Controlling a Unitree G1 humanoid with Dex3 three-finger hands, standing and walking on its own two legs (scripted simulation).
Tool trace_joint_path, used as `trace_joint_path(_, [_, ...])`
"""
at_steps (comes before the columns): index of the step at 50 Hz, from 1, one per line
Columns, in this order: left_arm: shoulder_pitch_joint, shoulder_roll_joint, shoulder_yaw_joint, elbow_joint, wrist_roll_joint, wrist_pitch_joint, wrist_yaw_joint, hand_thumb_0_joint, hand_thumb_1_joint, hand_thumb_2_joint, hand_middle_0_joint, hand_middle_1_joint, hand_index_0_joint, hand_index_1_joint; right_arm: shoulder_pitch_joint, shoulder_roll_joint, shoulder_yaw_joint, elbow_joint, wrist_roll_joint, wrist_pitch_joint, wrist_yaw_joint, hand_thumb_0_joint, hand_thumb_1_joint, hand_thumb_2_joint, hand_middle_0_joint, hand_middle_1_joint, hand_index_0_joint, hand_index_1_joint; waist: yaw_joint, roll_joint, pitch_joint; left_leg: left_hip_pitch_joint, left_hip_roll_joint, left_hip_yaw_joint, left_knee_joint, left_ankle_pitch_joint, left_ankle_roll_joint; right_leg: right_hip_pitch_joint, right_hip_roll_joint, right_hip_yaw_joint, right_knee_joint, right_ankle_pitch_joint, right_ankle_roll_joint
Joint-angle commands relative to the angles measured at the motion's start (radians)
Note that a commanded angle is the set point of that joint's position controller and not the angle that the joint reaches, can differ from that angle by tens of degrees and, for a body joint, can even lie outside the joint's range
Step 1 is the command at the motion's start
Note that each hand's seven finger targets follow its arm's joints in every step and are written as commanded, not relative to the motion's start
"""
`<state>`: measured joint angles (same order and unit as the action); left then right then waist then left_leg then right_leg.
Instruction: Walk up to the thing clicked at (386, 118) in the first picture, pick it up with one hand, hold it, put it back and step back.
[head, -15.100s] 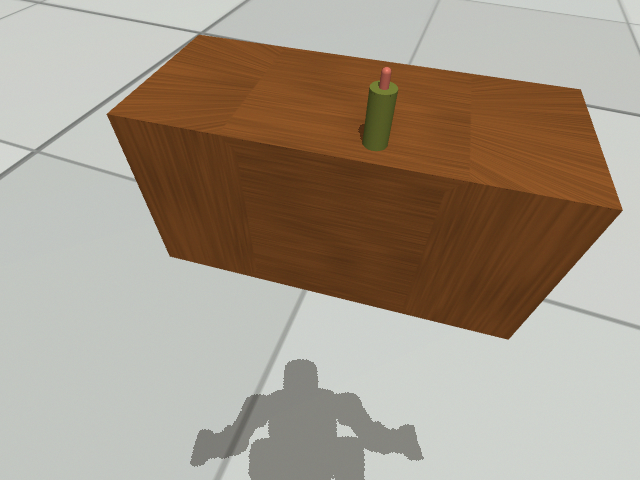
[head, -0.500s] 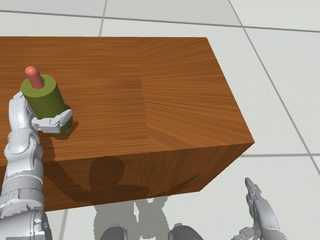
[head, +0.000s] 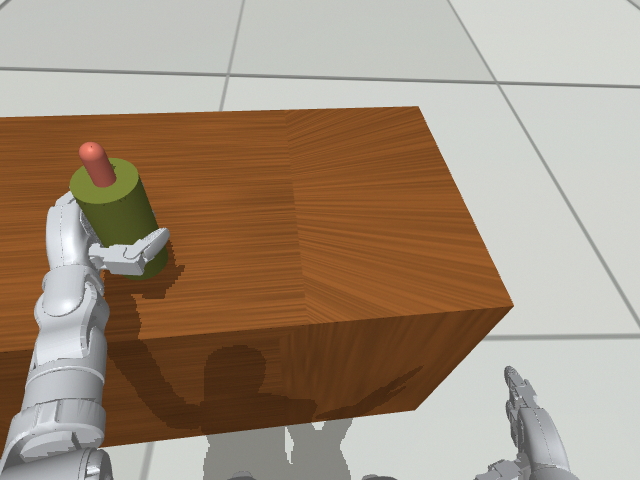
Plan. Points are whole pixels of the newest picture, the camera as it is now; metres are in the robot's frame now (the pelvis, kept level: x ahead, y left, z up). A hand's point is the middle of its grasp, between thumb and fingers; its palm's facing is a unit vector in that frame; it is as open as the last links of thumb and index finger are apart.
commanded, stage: lift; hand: left
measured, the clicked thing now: (120, 212) +0.41 +0.21 +0.12
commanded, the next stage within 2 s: hold in 0.96 s
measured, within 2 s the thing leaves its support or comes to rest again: neither
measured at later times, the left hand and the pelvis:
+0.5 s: hand (121, 229) +0.35 +0.18 +0.16, palm faces +0.21 -0.98 +0.00, open 9.4 cm; pelvis -0.01 -0.01 +0.02, yaw +1 degrees
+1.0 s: hand (107, 219) +0.33 +0.18 +0.20, palm faces +0.21 -0.98 +0.00, open 9.4 cm; pelvis -0.02 -0.01 +0.03, yaw +1 degrees
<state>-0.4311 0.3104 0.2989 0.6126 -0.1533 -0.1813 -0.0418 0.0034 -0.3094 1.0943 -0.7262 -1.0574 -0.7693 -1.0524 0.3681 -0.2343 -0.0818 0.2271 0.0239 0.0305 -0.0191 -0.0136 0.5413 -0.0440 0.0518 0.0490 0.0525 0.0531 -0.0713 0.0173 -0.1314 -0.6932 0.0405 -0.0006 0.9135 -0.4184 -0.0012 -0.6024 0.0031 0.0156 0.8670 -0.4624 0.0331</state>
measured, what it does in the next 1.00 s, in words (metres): stands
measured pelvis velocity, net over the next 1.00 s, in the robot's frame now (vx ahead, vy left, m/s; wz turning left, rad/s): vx -0.02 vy -0.01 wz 0.02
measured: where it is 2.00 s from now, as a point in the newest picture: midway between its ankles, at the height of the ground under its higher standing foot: outside the picture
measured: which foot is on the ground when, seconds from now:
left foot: down 0.00-1.00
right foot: down 0.00-1.00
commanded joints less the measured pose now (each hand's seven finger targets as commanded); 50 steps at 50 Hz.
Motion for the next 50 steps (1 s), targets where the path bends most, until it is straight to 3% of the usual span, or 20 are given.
trace_joint_path(1, [-0.459,0.241,0.058,-0.460,-0.040,-0.066,0.031,0.000,0.243,1.337,-1.312,-1.463,-1.357,-1.449,-0.038,-0.127,-0.074,-0.172,0.009,-0.058,-0.028,0.000,0.559,-0.044,0.050,0.050,0.050,0.050,0.032,0.086,-0.393,0.361,-0.013,-0.002,-0.123,0.428,0.007,0.135,0.020,-0.036,-0.110,0.440,-0.025])
trace_joint_path(2, [-0.422,0.235,0.061,-0.459,-0.039,-0.051,0.037,0.000,0.233,1.346,-1.309,-1.470,-1.356,-1.455,-0.035,-0.150,-0.097,-0.157,0.009,-0.058,-0.032,0.000,0.557,-0.045,0.050,0.050,0.050,0.050,0.033,0.078,-0.399,0.373,-0.011,-0.006,-0.131,0.441,0.004,0.134,0.022,-0.040,-0.106,0.438,-0.028])
trace_joint_path(3, [-0.403,0.204,0.031,-0.441,-0.035,-0.031,0.037,0.000,0.228,1.327,-1.306,-1.457,-1.353,-1.442,-0.008,-0.125,-0.079,-0.130,0.010,-0.058,-0.034,0.000,0.556,-0.044,0.050,0.050,0.050,0.050,0.023,0.070,-0.360,0.373,-0.011,0.000,-0.136,0.429,0.005,0.122,0.022,-0.038,-0.118,0.434,-0.025])
trace_joint_path(6, [-0.428,0.195,0.021,-0.520,-0.034,0.005,0.047,0.000,0.224,1.351,-1.298,-1.465,-1.343,-1.453,-0.061,-0.148,-0.099,-0.135,0.014,-0.066,-0.045,0.000,0.561,-0.044,0.049,0.050,0.050,0.050,0.020,0.062,-0.326,0.387,-0.010,0.002,-0.165,0.393,0.003,0.130,0.022,-0.039,-0.139,0.403,-0.025])
trace_joint_path(8, [-0.414,0.176,0.011,-0.514,-0.031,0.033,0.051,0.000,0.227,1.355,-1.306,-1.467,-1.347,-1.459,-0.059,-0.115,-0.070,-0.115,0.017,-0.073,-0.046,0.000,0.559,-0.045,0.049,0.050,0.050,0.050,0.031,0.060,-0.289,0.384,-0.011,0.005,-0.180,0.367,0.001,0.132,0.019,-0.040,-0.153,0.377,-0.027])
trace_joint_path(10, [-0.387,0.157,0.000,-0.516,-0.036,0.065,0.048,0.000,0.208,1.354,-1.299,-1.464,-1.337,-1.460,-0.074,-0.146,-0.095,-0.091,0.021,-0.080,-0.055,0.000,0.561,-0.044,0.049,0.050,0.050,0.050,0.024,0.027,-0.234,0.363,-0.016,0.013,-0.206,0.287,0.003,0.137,0.017,-0.036,-0.184,0.323,-0.026])
trace_joint_path(12, [-0.381,0.135,-0.018,-0.547,-0.037,0.101,0.049,0.000,0.228,1.375,-1.315,-1.479,-1.351,-1.476,-0.063,-0.130,-0.076,-0.075,0.022,-0.096,-0.055,0.000,0.562,-0.044,0.049,0.050,0.050,0.050,0.026,0.033,-0.230,0.380,-0.017,0.013,-0.224,0.263,0.003,0.145,0.016,-0.040,-0.194,0.298,-0.028])
trace_joint_path(13, [-0.392,0.152,-0.008,-0.587,-0.037,0.113,0.051,0.000,0.212,1.359,-1.315,-1.470,-1.351,-1.467,-0.078,-0.102,-0.049,-0.071,0.024,-0.099,-0.052,0.000,0.562,-0.044,0.049,0.050,0.050,0.050,0.046,0.065,-0.234,0.381,-0.019,0.016,-0.230,0.262,0.000,0.152,0.014,-0.042,-0.197,0.290,-0.032])
trace_joint_path(16, [-0.316,0.148,0.013,-0.606,-0.046,0.151,0.053,0.000,0.216,1.350,-1.319,-1.473,-1.359,-1.465,-0.074,-0.138,-0.087,-0.052,0.024,-0.116,-0.063,0.000,0.560,-0.043,0.049,0.050,0.050,0.050,0.043,0.024,-0.215,0.390,-0.021,0.019,-0.238,0.263,0.002,0.174,0.013,-0.044,-0.214,0.291,-0.027])
trace_joint_path(18, [-0.344,0.134,0.002,-0.678,-0.051,0.161,0.052,0.000,0.234,1.355,-1.320,-1.474,-1.363,-1.464,-0.085,-0.102,-0.047,-0.080,0.023,-0.127,-0.062,0.000,0.564,-0.042,0.049,0.050,0.050,0.050,0.046,0.020,-0.250,0.406,-0.023,0.023,-0.234,0.289,0.004,0.200,0.010,-0.042,-0.218,0.321,-0.025])
trace_joint_path(19, [-0.319,0.149,0.026,-0.670,-0.054,0.175,0.059,0.000,0.223,1.365,-1.321,-1.481,-1.362,-1.474,-0.092,-0.138,-0.078,-0.062,0.025,-0.132,-0.067,0.000,0.563,-0.042,0.049,0.050,0.050,0.050,0.051,0.010,-0.235,0.407,-0.023,0.021,-0.241,0.285,0.003,0.205,0.010,-0.043,-0.221,0.315,-0.026])
trace_joint_path(22, [-0.326,0.131,0.009,-0.731,-0.050,0.194,0.066,0.000,0.219,1.376,-1.331,-1.495,-1.372,-1.487,-0.101,-0.094,-0.032,-0.062,0.022,-0.143,-0.069,0.000,0.561,-0.043,0.049,0.050,0.050,0.050,0.056,0.006,-0.225,0.416,-0.022,0.017,-0.255,0.277,0.003,0.212,0.009,-0.041,-0.236,0.303,-0.025])
trace_joint_path(25, [-0.324,0.150,0.024,-0.755,-0.049,0.219,0.076,0.000,0.242,1.391,-1.336,-1.502,-1.372,-1.498,-0.105,-0.120,-0.063,-0.013,0.020,-0.154,-0.081,0.000,0.558,-0.044,0.049,0.050,0.050,0.050,0.050,0.010,-0.194,0.414,-0.031,0.028,-0.267,0.229,0.008,0.210,-0.001,-0.028,-0.267,0.270,-0.021])
trace_joint_path(32, [-0.327,0.108,-0.007,-0.820,-0.045,0.280,0.085,0.000,0.310,1.389,-1.336,-1.493,-1.374,-1.487,-0.174,-0.092,-0.034,0.024,0.016,-0.205,-0.085,0.000,0.561,-0.043,0.049,0.050,0.050,0.050,0.053,0.027,-0.171,0.461,-0.026,0.021,-0.304,0.213,0.006,0.222,0.001,-0.039,-0.292,0.240,-0.024])
trace_joint_path(35, [-0.293,0.117,0.012,-0.783,-0.052,0.302,0.083,0.000,0.300,1.396,-1.340,-1.503,-1.378,-1.496,-0.152,-0.117,-0.058,0.069,0.016,-0.218,-0.088,0.000,0.558,-0.044,0.049,0.050,0.050,0.050,0.051,0.002,-0.155,0.460,-0.029,0.022,-0.315,0.206,0.011,0.233,0.000,-0.039,-0.304,0.235,-0.023])
trace_joint_path(36, [-0.314,0.115,0.013,-0.834,-0.055,0.306,0.080,0.000,0.286,1.383,-1.327,-1.488,-1.365,-1.482,-0.177,-0.096,-0.035,0.033,0.017,-0.225,-0.086,0.000,0.561,-0.043,0.049,0.050,0.050,0.050,0.063,0.001,-0.161,0.461,-0.032,0.024,-0.316,0.214,0.011,0.242,-0.001,-0.039,-0.312,0.242,-0.022])
trace_joint_path(37, [-0.293,0.116,0.024,-0.793,-0.058,0.319,0.078,0.000,0.265,1.377,-1.326,-1.486,-1.360,-1.484,-0.158,-0.130,-0.072,0.070,0.015,-0.226,-0.090,0.000,0.556,-0.045,0.049,0.050,0.050,0.050,0.048,-0.009,-0.154,0.471,-0.030,0.024,-0.318,0.219,0.011,0.235,0.000,-0.040,-0.313,0.247,-0.022])
trace_joint_path(38, [-0.290,0.104,0.013,-0.807,-0.059,0.330,0.074,0.000,0.269,1.373,-1.327,-1.487,-1.365,-1.480,-0.113,-0.094,-0.040,0.090,0.014,-0.225,-0.086,0.000,0.560,-0.043,0.049,0.050,0.050,0.050,0.052,-0.004,-0.146,0.473,-0.031,0.023,-0.320,0.229,0.013,0.242,-0.001,-0.042,-0.318,0.258,-0.021])
trace_joint_path(42, [-0.282,0.104,0.013,-0.810,-0.057,0.365,0.070,0.000,0.254,1.355,-1.317,-1.473,-1.356,-1.465,-0.148,-0.082,-0.030,0.098,0.018,-0.234,-0.078,0.000,0.556,-0.044,0.049,0.050,0.050,0.050,0.065,0.012,-0.147,0.483,-0.036,0.028,-0.327,0.279,0.012,0.262,-0.004,-0.040,-0.326,0.306,-0.021])
trace_joint_path(50, [-0.321,0.108,0.012,-0.908,-0.053,0.384,0.083,0.000,0.279,1.332,-1.323,-1.462,-1.361,-1.452,-0.203,-0.118,-0.067,0.100,0.015,-0.269,-0.076,0.000,0.551,-0.046,0.050,0.050,0.050,0.050,0.068,0.036,-0.148,0.510,-0.031,0.018,-0.363,0.233,0.006,0.274,0.000,-0.045,-0.350,0.249,-0.028])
